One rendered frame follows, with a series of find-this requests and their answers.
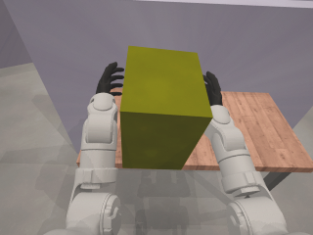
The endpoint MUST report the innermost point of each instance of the carton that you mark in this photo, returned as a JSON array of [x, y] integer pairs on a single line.
[[164, 108]]

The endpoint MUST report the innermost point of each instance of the robot right forearm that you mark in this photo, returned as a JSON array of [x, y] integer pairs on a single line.
[[239, 176]]

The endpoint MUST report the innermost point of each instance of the robot left hand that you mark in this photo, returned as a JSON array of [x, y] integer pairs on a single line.
[[105, 85]]

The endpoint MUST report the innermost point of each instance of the right robot upper arm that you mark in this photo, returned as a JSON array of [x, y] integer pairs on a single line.
[[256, 216]]

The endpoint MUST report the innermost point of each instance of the table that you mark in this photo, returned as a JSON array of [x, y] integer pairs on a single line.
[[272, 144]]

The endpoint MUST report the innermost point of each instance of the robot left forearm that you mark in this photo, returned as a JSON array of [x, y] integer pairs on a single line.
[[98, 147]]

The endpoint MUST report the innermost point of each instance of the robot right hand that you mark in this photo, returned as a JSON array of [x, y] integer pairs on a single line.
[[213, 89]]

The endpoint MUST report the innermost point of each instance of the left robot upper arm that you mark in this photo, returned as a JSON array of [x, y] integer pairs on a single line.
[[92, 213]]

